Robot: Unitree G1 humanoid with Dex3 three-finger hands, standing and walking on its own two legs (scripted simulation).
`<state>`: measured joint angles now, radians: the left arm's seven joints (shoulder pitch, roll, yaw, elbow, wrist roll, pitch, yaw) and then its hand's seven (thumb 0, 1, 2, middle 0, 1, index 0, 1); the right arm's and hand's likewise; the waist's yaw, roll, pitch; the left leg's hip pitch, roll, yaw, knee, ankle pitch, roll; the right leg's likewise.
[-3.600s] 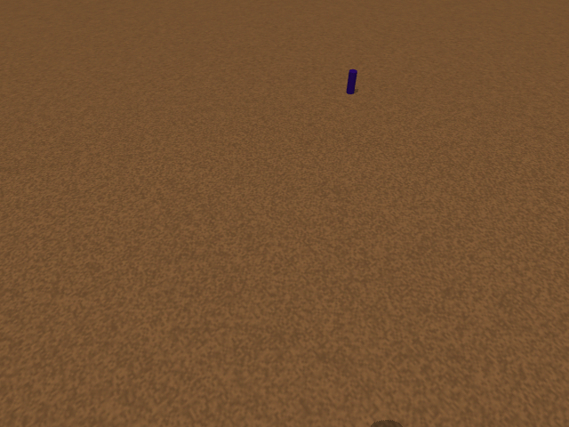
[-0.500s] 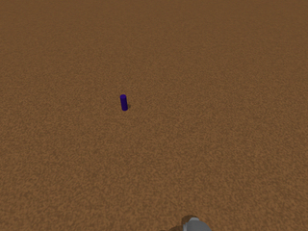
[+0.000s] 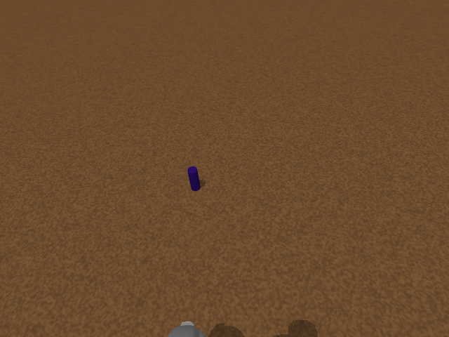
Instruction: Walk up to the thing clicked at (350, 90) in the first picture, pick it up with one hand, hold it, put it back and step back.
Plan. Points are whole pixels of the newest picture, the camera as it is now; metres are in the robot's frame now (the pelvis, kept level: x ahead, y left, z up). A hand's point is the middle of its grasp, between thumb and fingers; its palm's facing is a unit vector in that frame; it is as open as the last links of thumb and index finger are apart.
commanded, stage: walk up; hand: left
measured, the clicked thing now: (194, 179) +1.03 +0.26 -0.70
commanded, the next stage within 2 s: none
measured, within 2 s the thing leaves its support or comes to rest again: neither
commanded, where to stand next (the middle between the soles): +0.70 +0.06 m, yaw -3 degrees
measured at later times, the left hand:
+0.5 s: hand (102, 273) +0.29 +0.32 -0.14, palm faces -0.09 -0.93 -0.35, open 7.4 cm
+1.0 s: hand (114, 221) +0.43 +0.33 -0.15, palm faces -0.01 -0.92 -0.38, open 7.4 cm
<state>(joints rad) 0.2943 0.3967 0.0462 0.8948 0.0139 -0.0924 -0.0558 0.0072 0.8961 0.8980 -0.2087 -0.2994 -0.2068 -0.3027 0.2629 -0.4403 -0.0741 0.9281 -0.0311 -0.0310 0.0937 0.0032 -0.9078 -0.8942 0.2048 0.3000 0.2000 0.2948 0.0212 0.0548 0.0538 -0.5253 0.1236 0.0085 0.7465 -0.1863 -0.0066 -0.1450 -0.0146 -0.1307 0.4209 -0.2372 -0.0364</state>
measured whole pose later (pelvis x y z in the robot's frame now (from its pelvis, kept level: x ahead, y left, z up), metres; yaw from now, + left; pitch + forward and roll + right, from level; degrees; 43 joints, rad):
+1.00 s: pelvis +0.39 +0.05 -0.01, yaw +1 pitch -3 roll -2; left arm 0.34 0.44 0.04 0.88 0.02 -0.07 -0.05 0.01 0.90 0.90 -0.21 -0.30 -0.21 -0.30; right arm 0.27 -0.44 -0.08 0.90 -0.03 -0.04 0.09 0.00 -0.91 -0.89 0.21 0.30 0.20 0.29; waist 0.03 0.03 0.05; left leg -0.40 0.10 0.04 0.62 -0.23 0.01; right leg -0.19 -0.05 -0.11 0.58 -0.34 -0.01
